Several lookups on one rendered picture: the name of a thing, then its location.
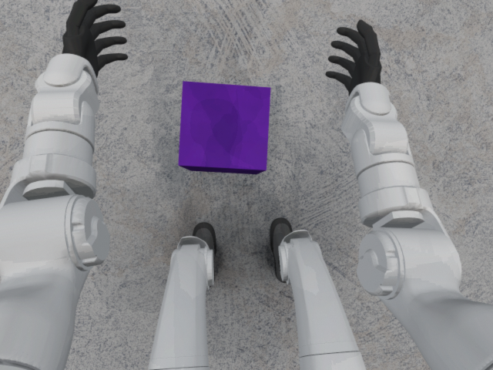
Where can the left robot hand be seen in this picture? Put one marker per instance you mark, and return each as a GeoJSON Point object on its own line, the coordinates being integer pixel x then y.
{"type": "Point", "coordinates": [80, 35]}

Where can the robot left foot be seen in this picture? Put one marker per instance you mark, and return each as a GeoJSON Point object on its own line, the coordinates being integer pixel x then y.
{"type": "Point", "coordinates": [205, 232]}

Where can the right robot forearm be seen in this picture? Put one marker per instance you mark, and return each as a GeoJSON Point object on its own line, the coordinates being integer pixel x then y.
{"type": "Point", "coordinates": [390, 192]}

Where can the robot left upper arm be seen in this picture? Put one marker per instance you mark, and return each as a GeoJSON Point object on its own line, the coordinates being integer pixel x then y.
{"type": "Point", "coordinates": [47, 248]}

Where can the carton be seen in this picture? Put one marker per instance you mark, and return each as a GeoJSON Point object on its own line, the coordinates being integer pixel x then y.
{"type": "Point", "coordinates": [224, 128]}

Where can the right robot hand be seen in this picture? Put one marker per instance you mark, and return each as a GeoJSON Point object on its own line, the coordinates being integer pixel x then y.
{"type": "Point", "coordinates": [366, 66]}

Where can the robot right upper arm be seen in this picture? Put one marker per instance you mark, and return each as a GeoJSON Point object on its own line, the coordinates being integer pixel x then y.
{"type": "Point", "coordinates": [416, 273]}

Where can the left robot forearm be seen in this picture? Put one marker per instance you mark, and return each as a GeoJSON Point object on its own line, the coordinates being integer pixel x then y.
{"type": "Point", "coordinates": [60, 134]}

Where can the robot left shin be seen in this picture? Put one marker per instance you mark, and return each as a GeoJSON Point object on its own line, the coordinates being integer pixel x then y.
{"type": "Point", "coordinates": [188, 240]}

